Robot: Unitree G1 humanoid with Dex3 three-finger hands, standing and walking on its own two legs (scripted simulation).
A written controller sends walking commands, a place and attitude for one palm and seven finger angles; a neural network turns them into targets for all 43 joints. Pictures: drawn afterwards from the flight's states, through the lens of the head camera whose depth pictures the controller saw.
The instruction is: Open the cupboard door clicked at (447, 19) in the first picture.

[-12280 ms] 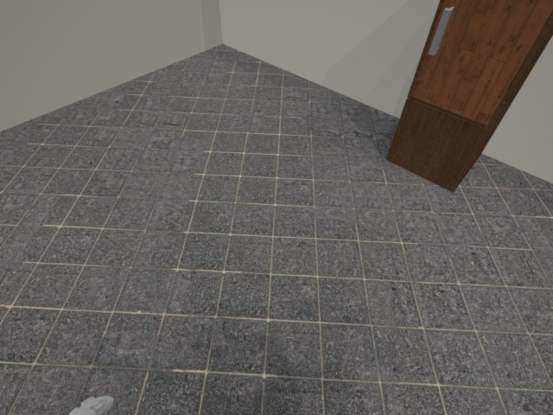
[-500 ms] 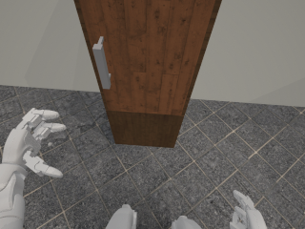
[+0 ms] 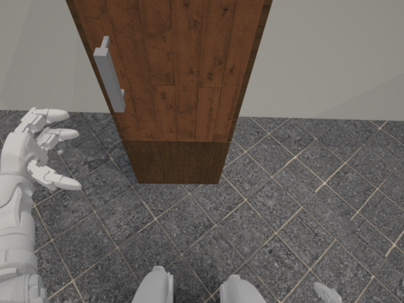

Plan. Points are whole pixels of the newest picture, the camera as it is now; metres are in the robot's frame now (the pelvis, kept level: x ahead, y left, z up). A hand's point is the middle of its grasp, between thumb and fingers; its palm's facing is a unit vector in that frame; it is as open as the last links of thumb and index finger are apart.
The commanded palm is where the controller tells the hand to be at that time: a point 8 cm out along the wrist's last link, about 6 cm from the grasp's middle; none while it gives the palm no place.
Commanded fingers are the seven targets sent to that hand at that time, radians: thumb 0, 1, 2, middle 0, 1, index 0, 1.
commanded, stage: move the hooked fingers beside the handle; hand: left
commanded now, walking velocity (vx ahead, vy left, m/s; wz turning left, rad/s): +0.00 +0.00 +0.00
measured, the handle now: (113, 76) +0.59 +0.22 +0.05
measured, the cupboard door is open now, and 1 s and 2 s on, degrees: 0 0 0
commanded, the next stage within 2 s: slide the fingers in behind the handle in 1.76 s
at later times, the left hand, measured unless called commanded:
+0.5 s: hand (76, 116) +0.47 +0.26 +0.05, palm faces +0.02 -1.00 -0.02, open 14.0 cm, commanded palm +0.45 +0.31 +0.05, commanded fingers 0.00 -0.50 0.30 -0.30 -1.20 -0.30 -1.20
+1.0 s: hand (88, 89) +0.54 +0.26 +0.05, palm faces +0.01 -1.00 -0.01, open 14.0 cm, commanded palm +0.54 +0.29 +0.05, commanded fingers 0.00 -0.50 0.30 -0.30 -1.20 -0.30 -1.20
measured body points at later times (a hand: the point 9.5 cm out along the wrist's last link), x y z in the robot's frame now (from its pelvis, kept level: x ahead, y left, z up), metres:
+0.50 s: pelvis +0.00 +0.01 -0.01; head +0.13 +0.03 +0.42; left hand +0.46 +0.32 +0.05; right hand +0.03 -0.27 -0.12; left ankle +0.04 +0.10 -0.66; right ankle +0.00 -0.11 -0.66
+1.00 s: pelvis -0.01 +0.02 -0.03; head +0.17 +0.05 +0.38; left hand +0.54 +0.32 +0.05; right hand -0.03 -0.26 -0.12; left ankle +0.04 +0.10 -0.66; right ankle +0.00 -0.11 -0.66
